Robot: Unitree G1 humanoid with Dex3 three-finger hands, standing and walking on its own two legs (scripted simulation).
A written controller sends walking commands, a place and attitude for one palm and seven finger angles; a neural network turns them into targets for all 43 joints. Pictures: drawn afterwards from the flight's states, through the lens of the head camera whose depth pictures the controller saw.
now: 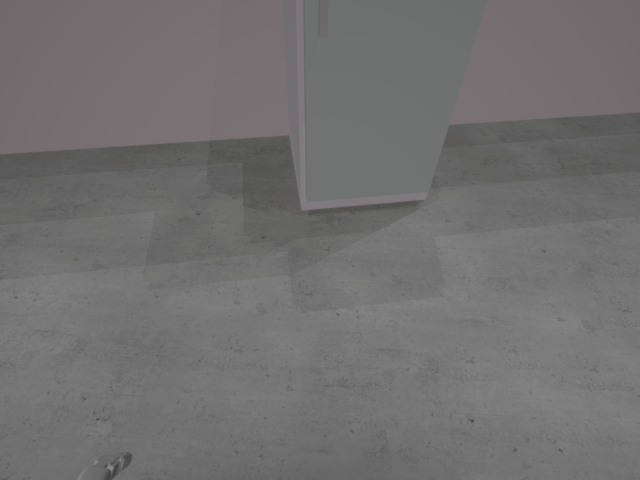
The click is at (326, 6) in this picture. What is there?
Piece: fridge door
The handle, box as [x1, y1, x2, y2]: [318, 0, 328, 37]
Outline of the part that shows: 328,0 319,0 319,37 327,36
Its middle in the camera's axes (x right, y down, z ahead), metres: +0.00 -0.73 +0.99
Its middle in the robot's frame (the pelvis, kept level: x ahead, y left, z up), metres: +1.26 +0.06 +0.22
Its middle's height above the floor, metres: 0.99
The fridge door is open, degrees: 0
